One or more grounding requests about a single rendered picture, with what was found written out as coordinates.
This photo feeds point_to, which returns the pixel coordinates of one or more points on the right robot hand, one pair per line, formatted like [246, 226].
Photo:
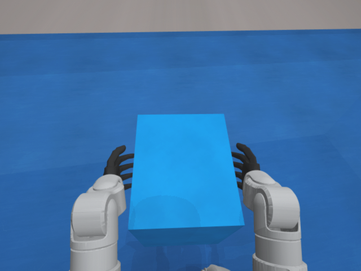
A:
[249, 162]

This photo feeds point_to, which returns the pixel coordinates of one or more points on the left robot hand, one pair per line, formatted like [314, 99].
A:
[114, 167]

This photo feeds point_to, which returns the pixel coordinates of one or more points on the right robot forearm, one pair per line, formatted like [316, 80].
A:
[277, 224]

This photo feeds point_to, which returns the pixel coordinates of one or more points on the carton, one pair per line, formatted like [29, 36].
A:
[184, 189]

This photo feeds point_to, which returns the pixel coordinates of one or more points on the left robot forearm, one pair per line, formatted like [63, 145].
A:
[94, 226]

